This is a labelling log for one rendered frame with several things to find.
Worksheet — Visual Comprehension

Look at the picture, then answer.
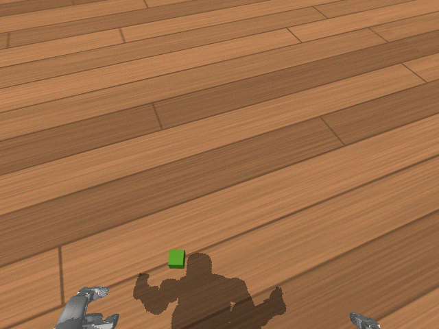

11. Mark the cube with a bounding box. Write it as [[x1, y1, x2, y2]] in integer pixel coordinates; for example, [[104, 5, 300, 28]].
[[168, 249, 186, 269]]

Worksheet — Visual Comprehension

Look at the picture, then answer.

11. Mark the right robot hand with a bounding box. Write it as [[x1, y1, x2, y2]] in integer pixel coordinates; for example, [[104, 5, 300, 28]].
[[350, 313, 380, 329]]

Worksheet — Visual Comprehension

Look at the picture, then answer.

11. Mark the left robot hand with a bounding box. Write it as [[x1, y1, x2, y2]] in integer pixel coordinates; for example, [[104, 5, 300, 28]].
[[57, 287, 119, 329]]

